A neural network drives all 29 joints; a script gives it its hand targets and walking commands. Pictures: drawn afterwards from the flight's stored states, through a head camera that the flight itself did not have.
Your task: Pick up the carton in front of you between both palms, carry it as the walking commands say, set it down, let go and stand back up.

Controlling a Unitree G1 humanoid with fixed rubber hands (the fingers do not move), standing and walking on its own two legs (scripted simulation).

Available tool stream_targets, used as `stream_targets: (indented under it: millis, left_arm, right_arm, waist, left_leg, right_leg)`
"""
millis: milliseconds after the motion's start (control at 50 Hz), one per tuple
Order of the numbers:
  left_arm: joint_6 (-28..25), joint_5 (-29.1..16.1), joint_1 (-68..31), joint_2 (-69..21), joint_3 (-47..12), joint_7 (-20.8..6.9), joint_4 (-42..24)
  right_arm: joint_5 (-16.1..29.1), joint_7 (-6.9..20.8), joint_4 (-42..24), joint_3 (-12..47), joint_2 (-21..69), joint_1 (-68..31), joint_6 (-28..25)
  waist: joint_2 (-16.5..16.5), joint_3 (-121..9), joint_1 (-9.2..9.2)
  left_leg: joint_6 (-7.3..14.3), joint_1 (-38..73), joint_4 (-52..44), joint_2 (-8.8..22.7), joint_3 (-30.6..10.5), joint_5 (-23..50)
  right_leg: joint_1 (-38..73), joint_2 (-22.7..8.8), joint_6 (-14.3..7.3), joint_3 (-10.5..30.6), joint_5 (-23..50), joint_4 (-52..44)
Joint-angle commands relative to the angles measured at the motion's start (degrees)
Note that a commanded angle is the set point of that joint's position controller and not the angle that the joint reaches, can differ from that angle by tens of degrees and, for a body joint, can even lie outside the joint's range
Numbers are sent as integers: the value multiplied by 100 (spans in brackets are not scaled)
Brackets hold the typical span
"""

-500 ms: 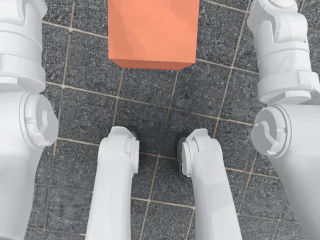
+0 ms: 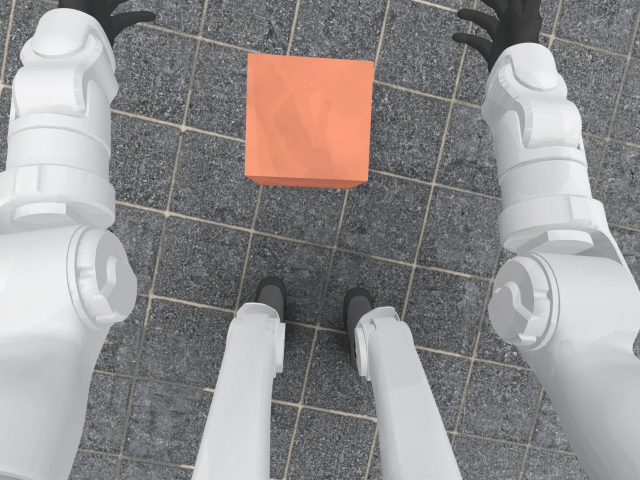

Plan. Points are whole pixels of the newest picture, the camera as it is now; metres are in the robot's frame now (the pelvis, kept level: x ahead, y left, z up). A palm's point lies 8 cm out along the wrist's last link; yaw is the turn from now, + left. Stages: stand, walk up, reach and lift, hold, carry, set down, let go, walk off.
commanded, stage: let go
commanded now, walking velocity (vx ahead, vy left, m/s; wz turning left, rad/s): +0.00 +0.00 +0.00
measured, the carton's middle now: (307, 133) +0.54 +0.03 -0.50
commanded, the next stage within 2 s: stand in 1.36 s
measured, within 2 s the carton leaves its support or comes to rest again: neither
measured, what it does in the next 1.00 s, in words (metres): rises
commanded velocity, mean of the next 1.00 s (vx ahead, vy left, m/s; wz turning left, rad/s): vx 0.00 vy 0.00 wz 0.00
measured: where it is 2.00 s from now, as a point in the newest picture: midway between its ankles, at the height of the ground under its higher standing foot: (315, 339)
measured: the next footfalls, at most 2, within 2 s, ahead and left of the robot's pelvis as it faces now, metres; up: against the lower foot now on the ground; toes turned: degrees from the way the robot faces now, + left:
none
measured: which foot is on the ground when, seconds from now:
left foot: down 0.00-1.00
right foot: down 0.00-1.00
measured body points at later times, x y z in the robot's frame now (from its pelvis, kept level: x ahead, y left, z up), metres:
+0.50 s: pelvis +0.06 +0.00 +0.10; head +0.27 +0.01 +0.49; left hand +0.41 +0.24 -0.01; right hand +0.42 -0.21 -0.01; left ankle +0.08 +0.10 -0.59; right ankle +0.06 -0.12 -0.59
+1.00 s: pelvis +0.09 -0.01 +0.15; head +0.12 -0.01 +0.60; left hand +0.25 +0.23 +0.07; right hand +0.27 -0.24 +0.07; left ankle +0.08 +0.10 -0.59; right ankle +0.06 -0.12 -0.59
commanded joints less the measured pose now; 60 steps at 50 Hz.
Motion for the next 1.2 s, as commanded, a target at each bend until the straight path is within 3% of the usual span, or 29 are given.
stream_targets:
  millis: [0, 120, 220, 320, 500, 660, 780, 900, 1040, 1180]
  left_arm:
    - [-128, 253, -1015, 574, 144, -14, -642]
    - [-158, 520, 595, 261, 118, 84, -1511]
    - [-410, 262, 1891, 14, -107, 76, -2283]
    - [-699, 80, 3176, -221, -301, 17, -2398]
    - [-1150, -67, 5382, -486, -609, 37, -2388]
    - [-1334, -214, 7102, -532, -948, 36, -2994]
    - [-1325, -271, 8187, -575, -1221, 46, -3441]
    - [-1086, -281, 8776, -551, -1383, 19, -3725]
    - [-672, -279, 8776, -509, -1415, -67, -3835]
    - [-475, -246, 8859, -516, -1400, -62, -3866]
  right_arm:
    - [-208, 74, -647, -54, -512, -845, -129]
    - [-545, 268, -1331, 202, -480, 693, -184]
    - [-447, 407, -1844, 495, -378, 1821, -448]
    - [-277, 502, -1793, 688, -189, 3054, -726]
    - [-208, 606, -1788, 937, -137, 5146, -1189]
    - [2, 713, -2336, 1297, -174, 6744, -1366]
    - [97, 782, -2662, 1469, -248, 7793, -1385]
    - [96, 860, -2844, 1562, -355, 8235, -1176]
    - [60, 902, -2920, 1577, -412, 8251, -779]
    - [4, 895, -2934, 1559, -424, 8317, -582]
  waist:
    - [334, -6139, 66]
    - [319, -6550, 68]
    - [263, -6141, 59]
    - [281, -5384, 50]
    - [161, -4124, -3]
    - [23, -2673, 3]
    - [82, -1579, -13]
    - [66, -511, 13]
    - [-75, 339, 15]
    - [22, 306, 10]
  left_leg:
    - [-141, 5065, -600, -21, 116, 2584]
    - [-122, 6310, -1158, -12, 70, 3365]
    - [-92, 6745, -1581, 38, -41, 3713]
    - [-93, 6978, -1976, 106, -128, 3730]
    - [-117, 7345, -2735, 141, -153, 3219]
    - [-114, 7777, -3546, 88, 20, 2011]
    - [-145, 8621, -4115, 78, 91, 1797]
    - [-160, 9098, -4511, 80, 118, 1435]
    - [-156, 9511, -4537, 40, 176, 1039]
    - [-155, 9652, -4489, 53, 165, 1449]
  right_leg:
    - [2299, 106, 223, -405, 1674, -903]
    - [3212, 97, 184, -387, 2259, -1485]
    - [3770, 34, 135, -262, 2622, -1920]
    - [4207, -48, 113, -131, 2698, -2334]
    - [5339, -152, 90, 28, 2618, -3033]
    - [6877, -228, 51, 45, 2078, -3744]
    - [7611, -247, 18, 6, 1869, -4312]
    - [8030, -256, -16, -13, 1499, -4747]
    - [7993, -320, -90, -3, 965, -4935]
    - [8353, -249, -62, -32, 1483, -4781]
